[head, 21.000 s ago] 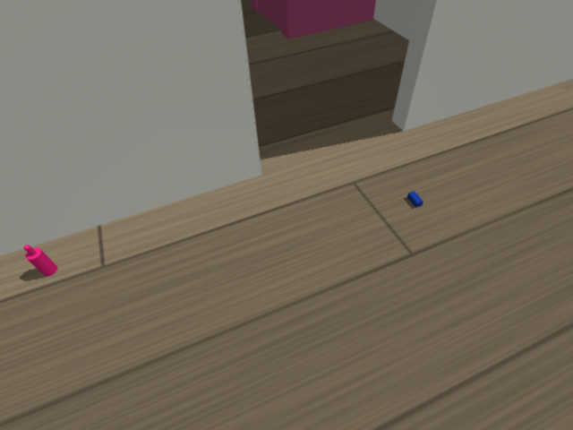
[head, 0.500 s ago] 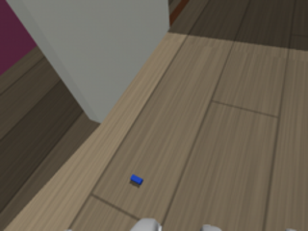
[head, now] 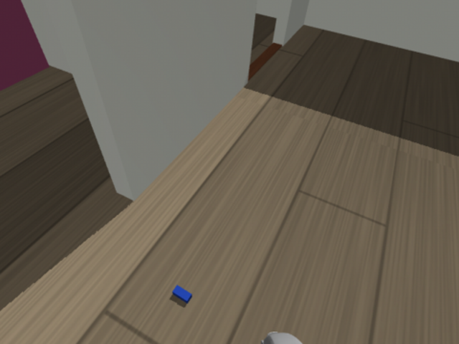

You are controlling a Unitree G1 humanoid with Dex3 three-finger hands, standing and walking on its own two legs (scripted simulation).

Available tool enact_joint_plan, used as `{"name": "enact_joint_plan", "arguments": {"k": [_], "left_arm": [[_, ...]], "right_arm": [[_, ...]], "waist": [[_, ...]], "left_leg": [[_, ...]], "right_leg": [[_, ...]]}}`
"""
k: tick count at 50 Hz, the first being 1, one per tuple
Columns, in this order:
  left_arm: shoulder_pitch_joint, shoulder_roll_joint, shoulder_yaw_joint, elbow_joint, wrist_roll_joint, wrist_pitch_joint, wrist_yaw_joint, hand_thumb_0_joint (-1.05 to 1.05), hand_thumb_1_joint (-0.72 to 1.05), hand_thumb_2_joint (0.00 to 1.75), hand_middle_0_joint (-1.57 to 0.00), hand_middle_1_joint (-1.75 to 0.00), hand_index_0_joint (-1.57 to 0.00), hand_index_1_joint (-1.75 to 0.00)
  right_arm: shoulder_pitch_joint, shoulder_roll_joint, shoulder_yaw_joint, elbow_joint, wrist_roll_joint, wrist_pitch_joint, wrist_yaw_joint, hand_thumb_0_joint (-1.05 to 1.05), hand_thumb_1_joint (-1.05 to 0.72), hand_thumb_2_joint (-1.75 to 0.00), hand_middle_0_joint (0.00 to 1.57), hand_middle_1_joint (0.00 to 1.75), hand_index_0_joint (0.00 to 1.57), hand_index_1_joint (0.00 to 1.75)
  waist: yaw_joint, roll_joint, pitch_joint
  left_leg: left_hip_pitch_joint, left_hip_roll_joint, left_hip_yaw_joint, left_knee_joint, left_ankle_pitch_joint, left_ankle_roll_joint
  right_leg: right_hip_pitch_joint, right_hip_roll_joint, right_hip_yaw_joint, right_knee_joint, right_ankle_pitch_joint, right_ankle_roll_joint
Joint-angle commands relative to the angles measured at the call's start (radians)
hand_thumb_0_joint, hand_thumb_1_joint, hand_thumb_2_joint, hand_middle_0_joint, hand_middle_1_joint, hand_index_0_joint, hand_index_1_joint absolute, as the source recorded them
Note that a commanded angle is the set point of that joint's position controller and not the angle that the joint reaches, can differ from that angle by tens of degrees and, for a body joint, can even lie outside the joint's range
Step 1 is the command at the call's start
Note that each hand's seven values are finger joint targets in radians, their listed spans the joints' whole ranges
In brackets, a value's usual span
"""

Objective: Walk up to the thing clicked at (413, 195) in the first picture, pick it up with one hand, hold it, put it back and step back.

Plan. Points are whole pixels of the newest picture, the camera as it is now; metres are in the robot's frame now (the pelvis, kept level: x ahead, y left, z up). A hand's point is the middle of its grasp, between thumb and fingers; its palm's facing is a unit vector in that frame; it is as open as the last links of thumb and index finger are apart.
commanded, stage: walk up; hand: left
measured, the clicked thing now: (182, 294) +0.48 +0.18 -0.75
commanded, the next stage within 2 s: stand in 0.52 s
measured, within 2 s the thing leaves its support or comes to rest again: neither
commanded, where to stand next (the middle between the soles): +0.07 -0.06 m, yaw -4 degrees
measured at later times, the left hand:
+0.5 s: hand out of the picture +0.15 +0.22 -0.14, palm faces -0.06 -0.92 -0.38, open 7.3 cm
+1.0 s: hand out of the picture +0.09 +0.23 -0.14, palm faces -0.07 -0.94 -0.35, open 7.3 cm
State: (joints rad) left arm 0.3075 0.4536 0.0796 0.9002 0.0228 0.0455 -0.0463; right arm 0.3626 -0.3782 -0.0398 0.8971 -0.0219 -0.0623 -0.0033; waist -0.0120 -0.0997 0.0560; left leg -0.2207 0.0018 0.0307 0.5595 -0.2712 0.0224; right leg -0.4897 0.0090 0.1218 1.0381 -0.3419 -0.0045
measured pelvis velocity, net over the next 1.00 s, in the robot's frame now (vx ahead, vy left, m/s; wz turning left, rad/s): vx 0.01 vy -0.02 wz -0.04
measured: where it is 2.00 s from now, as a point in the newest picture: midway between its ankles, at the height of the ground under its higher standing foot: outside the picture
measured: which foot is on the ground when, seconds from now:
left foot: down 0.00-1.00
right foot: up 0.00-0.16, down 0.18-1.00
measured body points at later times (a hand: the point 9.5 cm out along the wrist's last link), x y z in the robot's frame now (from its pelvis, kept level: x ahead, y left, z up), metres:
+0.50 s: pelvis +0.01 -0.02 -0.01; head +0.04 -0.03 +0.44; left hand +0.16 +0.27 -0.12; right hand +0.09 -0.32 -0.14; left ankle +0.02 +0.11 -0.73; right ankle +0.04 -0.17 -0.73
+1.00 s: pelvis +0.01 -0.02 +0.01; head +0.02 -0.02 +0.46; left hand +0.10 +0.28 -0.12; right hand +0.07 -0.33 -0.12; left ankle +0.02 +0.12 -0.73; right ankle +0.04 -0.17 -0.73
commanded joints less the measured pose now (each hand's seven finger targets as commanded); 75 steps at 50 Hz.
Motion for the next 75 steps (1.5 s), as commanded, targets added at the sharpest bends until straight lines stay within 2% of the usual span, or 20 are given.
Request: {"name": "enact_joint_plan", "arguments": {"k": [1,4,6,8,9,10,11,12,14,17,19,21,24,26,34,41,48,58,68,75], "left_arm": [[0.000,0.161,0.046,-0.053,-0.015,-0.010,0.009,0.00,0.90,0.90,-0.20,-0.30,-0.20,-0.30],[-0.049,0.134,0.020,-0.056,-0.027,-0.036,0.019,0.00,0.90,0.90,-0.20,-0.30,-0.20,-0.30],[-0.047,0.130,0.017,-0.037,-0.026,-0.054,0.037,0.00,0.90,0.90,-0.20,-0.30,-0.20,-0.30],[0.005,0.120,0.012,-0.003,-0.021,-0.077,0.057,0.00,0.90,0.90,-0.20,-0.30,-0.20,-0.30],[0.001,0.175,0.023,-0.005,-0.012,-0.089,0.062,0.00,0.90,0.90,-0.20,-0.30,-0.20,-0.30],[-0.022,0.231,0.037,-0.013,-0.005,-0.093,0.064,0.00,0.90,0.90,-0.20,-0.30,-0.20,-0.30],[-0.076,0.225,0.024,-0.029,-0.016,-0.088,0.063,0.00,0.90,0.90,-0.20,-0.30,-0.20,-0.30],[-0.130,0.237,0.019,-0.039,-0.014,-0.088,0.062,0.00,0.90,0.90,-0.20,-0.30,-0.20,-0.30],[-0.170,0.193,0.005,-0.038,-0.014,-0.079,0.061,0.00,0.90,0.90,-0.20,-0.30,-0.20,-0.30],[-0.194,0.167,-0.003,-0.039,-0.017,-0.076,0.068,0.00,0.90,0.90,-0.20,-0.30,-0.20,-0.30],[-0.194,0.127,-0.011,-0.039,-0.029,-0.071,0.065,0.00,0.90,0.90,-0.20,-0.30,-0.20,-0.30],[-0.172,0.115,-0.013,0.002,-0.028,-0.067,0.061,0.00,0.90,0.90,-0.20,-0.30,-0.20,-0.30],[-0.239,0.142,-0.011,0.021,-0.021,-0.079,0.056,0.00,0.90,0.90,-0.20,-0.30,-0.20,-0.30],[-0.266,0.138,-0.023,0.046,-0.022,-0.075,0.049,0.00,0.90,0.90,-0.20,-0.30,-0.20,-0.30],[-0.306,0.130,-0.034,0.119,-0.021,-0.084,0.042,0.00,0.90,0.90,-0.20,-0.30,-0.20,-0.30],[-0.309,0.139,-0.038,0.155,-0.017,-0.086,0.044,0.00,0.90,0.90,-0.20,-0.30,-0.20,-0.30],[-0.284,0.136,-0.043,0.177,-0.016,-0.090,0.046,0.00,0.90,0.90,-0.20,-0.30,-0.20,-0.30],[-0.255,0.140,-0.047,0.187,-0.014,-0.083,0.050,0.00,0.90,0.90,-0.20,-0.30,-0.20,-0.30],[-0.242,0.127,-0.047,0.180,-0.020,-0.087,0.051,0.00,0.90,0.90,-0.20,-0.30,-0.20,-0.30],[-0.255,0.132,-0.044,0.182,-0.018,-0.082,0.052,0.00,0.90,0.90,-0.20,-0.30,-0.20,-0.30]], "right_arm": [[-0.101,-0.289,-0.078,-0.099,-0.005,-0.025,-0.030,0.00,-0.90,-0.90,0.20,0.30,0.20,0.30],[-0.121,-0.271,-0.068,-0.104,-0.004,0.001,-0.019,0.00,-0.90,-0.90,0.20,0.30,0.20,0.30],[-0.100,-0.271,-0.067,-0.102,0.002,0.028,-0.015,0.00,-0.90,-0.90,0.20,0.30,0.20,0.30],[-0.107,-0.240,-0.056,-0.100,0.028,0.050,-0.016,0.00,-0.90,-0.90,0.20,0.30,0.20,0.30],[-0.098,-0.207,-0.046,-0.106,0.036,0.052,-0.015,0.00,-0.90,-0.90,0.20,0.30,0.20,0.30],[-0.078,-0.165,-0.031,-0.117,0.047,0.048,-0.018,0.00,-0.90,-0.90,0.20,0.30,0.20,0.30],[-0.095,-0.164,-0.027,-0.111,0.046,0.052,-0.025,0.00,-0.90,-0.90,0.20,0.30,0.20,0.30],[-0.097,-0.184,-0.037,-0.082,0.038,0.055,-0.031,0.00,-0.90,-0.90,0.20,0.30,0.20,0.30],[-0.117,-0.208,-0.045,-0.051,0.042,0.048,-0.025,0.00,-0.90,-0.90,0.20,0.30,0.20,0.30],[-0.109,-0.194,-0.036,-0.009,0.042,0.041,-0.019,0.00,-0.90,-0.90,0.20,0.30,0.20,0.30],[-0.125,-0.228,-0.041,0.002,0.023,0.028,-0.022,0.00,-0.90,-0.90,0.20,0.30,0.20,0.30],[-0.233,-0.266,-0.041,0.008,0.028,0.019,-0.013,0.00,-0.90,-0.90,0.20,0.30,0.20,0.30],[-0.247,-0.209,-0.015,0.042,0.023,0.026,-0.007,0.00,-0.90,-0.90,0.20,0.30,0.20,0.30],[-0.247,-0.191,-0.010,0.063,0.015,0.026,-0.004,0.00,-0.90,-0.90,0.20,0.30,0.20,0.30],[-0.292,-0.184,-0.009,0.135,0.017,0.016,0.005,0.00,-0.90,-0.90,0.20,0.30,0.20,0.30],[-0.304,-0.188,-0.015,0.171,0.015,0.026,0.009,0.00,-0.90,-0.90,0.20,0.30,0.20,0.30],[-0.312,-0.192,-0.017,0.185,0.014,0.026,0.007,0.00,-0.90,-0.90,0.20,0.30,0.20,0.30],[-0.303,-0.186,-0.012,0.194,0.015,0.038,0.008,0.00,-0.90,-0.90,0.20,0.30,0.20,0.30],[-0.310,-0.189,-0.008,0.196,0.017,0.032,0.006,0.00,-0.90,-0.90,0.20,0.30,0.20,0.30],[-0.308,-0.180,-0.004,0.201,0.015,0.039,0.005,0.00,-0.90,-0.90,0.20,0.30,0.20,0.30]], "waist": [[0.013,0.283,0.092],[-0.002,0.337,0.021],[-0.008,0.365,-0.037],[0.033,0.281,-0.085],[0.030,0.158,-0.143],[0.011,-0.015,-0.162],[0.008,-0.043,-0.147],[-0.003,-0.089,-0.135],[-0.020,-0.094,-0.093],[-0.020,-0.105,-0.119],[-0.009,-0.024,-0.163],[0.039,0.049,-0.134],[0.014,0.048,-0.108],[0.000,0.101,-0.073],[0.013,0.102,-0.054],[0.008,0.104,-0.046],[0.005,0.097,-0.099],[0.002,0.067,-0.055],[0.007,0.113,-0.110],[0.009,0.094,-0.057]], "left_leg": [[-0.125,0.223,-0.201,-0.262,-0.061,0.157],[-0.047,0.188,-0.110,-0.148,0.133,0.159],[0.006,0.197,-0.111,-0.025,0.390,0.167],[0.043,0.163,-0.066,0.155,0.555,0.116],[-0.007,0.126,-0.054,0.255,0.407,0.069],[-0.141,0.066,-0.037,0.341,0.183,0.025],[-0.150,0.012,-0.041,0.304,-0.175,0.009],[-0.065,0.027,-0.060,0.310,-0.283,0.009],[-0.037,0.019,-0.058,0.225,-0.250,0.017],[0.021,0.033,-0.046,0.036,0.096,0.007],[0.100,0.128,-0.177,-0.037,0.311,0.050],[-0.024,0.191,-0.242,-0.042,0.205,0.097],[-0.019,0.086,-0.104,-0.047,0.131,0.024],[-0.008,0.085,-0.129,-0.119,0.033,0.012],[0.003,0.120,-0.147,-0.255,0.100,-0.004],[0.020,0.110,-0.128,-0.282,0.011,-0.008],[0.101,0.124,-0.123,-0.281,0.142,-0.009],[0.102,0.117,-0.114,-0.284,0.084,-0.008],[0.122,0.128,-0.105,-0.275,0.231,-0.015],[0.084,0.121,-0.104,-0.293,0.136,-0.018]], "right_leg": [[0.029,-0.028,0.007,-0.101,0.004,0.016],[0.101,-0.031,-0.077,-0.277,-0.032,0.014],[0.162,-0.009,-0.144,-0.349,-0.030,0.013],[0.255,0.001,-0.145,-0.599,0.200,-0.009],[0.337,-0.066,-0.037,-0.570,0.439,-0.036],[0.409,-0.209,0.190,-0.554,0.615,-0.095],[0.367,-0.311,0.282,-0.560,0.609,-0.219],[0.252,-0.355,0.310,-0.549,0.612,-0.265],[0.196,-0.261,0.157,-0.531,0.566,-0.198],[0.224,-0.182,0.069,-0.459,0.548,-0.128],[0.180,-0.135,0.026,-0.397,0.429,-0.065],[0.262,-0.077,-0.027,-0.432,0.206,-0.038],[0.280,-0.150,0.057,-0.547,0.248,-0.070],[0.256,-0.148,0.057,-0.604,0.151,-0.057],[0.362,-0.123,-0.008,-0.670,0.204,-0.021],[0.349,-0.130,0.005,-0.744,0.098,-0.016],[0.358,-0.132,-0.009,-0.728,0.260,-0.016],[0.306,-0.132,-0.001,-0.765,0.155,-0.012],[0.380,-0.138,-0.020,-0.728,0.360,-0.013],[0.361,-0.132,-0.017,-0.754,0.238,-0.009]]}}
